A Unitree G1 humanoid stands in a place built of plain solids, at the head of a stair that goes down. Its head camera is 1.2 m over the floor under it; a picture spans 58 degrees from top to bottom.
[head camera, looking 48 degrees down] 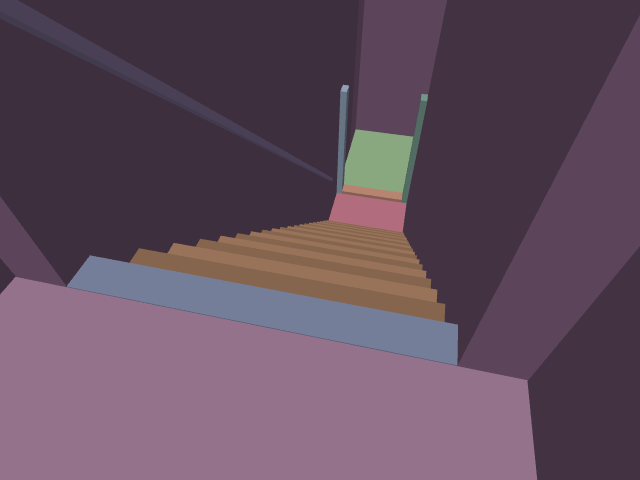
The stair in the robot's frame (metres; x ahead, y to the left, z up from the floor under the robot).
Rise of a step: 0.21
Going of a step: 0.22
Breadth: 1.30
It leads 13 degrees to the right of straight ahead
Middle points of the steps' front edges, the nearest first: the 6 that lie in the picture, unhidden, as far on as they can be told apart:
0.86 0.20 0.00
1.08 0.15 -0.21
1.30 0.10 -0.42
1.52 0.05 -0.63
1.73 0.00 -0.84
1.95 -0.05 -1.05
